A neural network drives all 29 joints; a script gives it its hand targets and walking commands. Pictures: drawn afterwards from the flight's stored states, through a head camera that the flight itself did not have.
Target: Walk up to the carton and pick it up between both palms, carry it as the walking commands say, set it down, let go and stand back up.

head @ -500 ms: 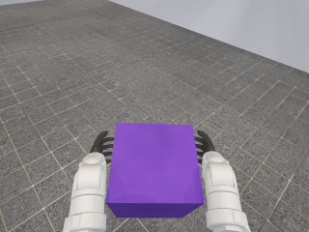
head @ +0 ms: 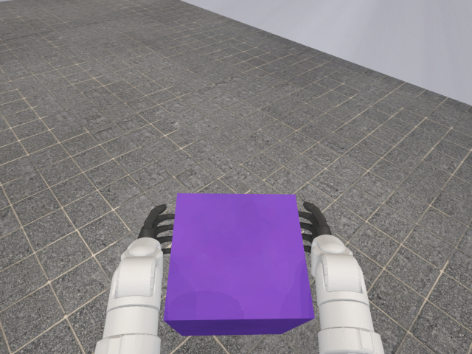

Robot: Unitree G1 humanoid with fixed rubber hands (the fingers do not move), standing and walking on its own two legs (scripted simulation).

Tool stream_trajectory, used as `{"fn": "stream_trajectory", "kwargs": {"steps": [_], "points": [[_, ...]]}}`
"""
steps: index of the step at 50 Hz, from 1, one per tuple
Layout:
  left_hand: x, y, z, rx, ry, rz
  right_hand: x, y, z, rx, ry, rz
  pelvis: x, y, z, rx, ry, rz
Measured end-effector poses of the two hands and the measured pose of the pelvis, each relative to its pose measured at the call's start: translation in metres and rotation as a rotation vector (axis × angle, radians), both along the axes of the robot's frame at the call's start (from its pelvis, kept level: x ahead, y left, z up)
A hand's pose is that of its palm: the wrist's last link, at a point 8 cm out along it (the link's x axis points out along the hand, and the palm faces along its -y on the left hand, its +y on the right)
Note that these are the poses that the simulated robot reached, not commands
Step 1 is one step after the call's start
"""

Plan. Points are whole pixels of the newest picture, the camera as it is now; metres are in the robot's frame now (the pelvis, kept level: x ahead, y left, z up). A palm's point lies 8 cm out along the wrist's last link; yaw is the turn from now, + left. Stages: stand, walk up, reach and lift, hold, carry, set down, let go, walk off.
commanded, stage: reach and lift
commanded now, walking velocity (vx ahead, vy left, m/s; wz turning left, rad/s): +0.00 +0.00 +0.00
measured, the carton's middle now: (234, 270) +0.29 -0.01 -0.04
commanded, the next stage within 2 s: hold in 0.40 s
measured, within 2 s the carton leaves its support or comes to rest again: neither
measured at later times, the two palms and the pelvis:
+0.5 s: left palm (144, 251) +0.28 +0.15 +0.05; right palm (319, 248) +0.29 -0.15 +0.05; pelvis -0.01 +0.00 +0.00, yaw +0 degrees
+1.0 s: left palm (142, 255) +0.28 +0.15 +0.05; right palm (318, 251) +0.28 -0.15 +0.05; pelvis -0.01 +0.00 +0.00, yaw +0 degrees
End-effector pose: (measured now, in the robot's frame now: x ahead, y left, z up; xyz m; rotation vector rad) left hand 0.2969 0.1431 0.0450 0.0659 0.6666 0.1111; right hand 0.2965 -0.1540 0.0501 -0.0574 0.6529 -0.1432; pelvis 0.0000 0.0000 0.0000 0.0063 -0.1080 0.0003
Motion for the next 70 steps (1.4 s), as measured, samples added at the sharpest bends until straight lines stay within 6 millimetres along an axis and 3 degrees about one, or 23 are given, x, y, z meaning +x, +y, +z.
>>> {"fn": "stream_trajectory", "kwargs": {"steps": [60,70], "points": [[-0.018,0.008,0.0,-0.005,-0.006,0.012,-0.015,0.007,-0.003,-0.008,0.01,0.024,-0.008,0.001,-0.002,-0.002,-0.018,0.005],[-0.008,0.013,0.004,0.016,-0.037,0.039,-0.01,0.018,-0.004,0.029,-0.032,-0.043,-0.005,0.015,-0.021,0.004,0.13,-0.011]]}}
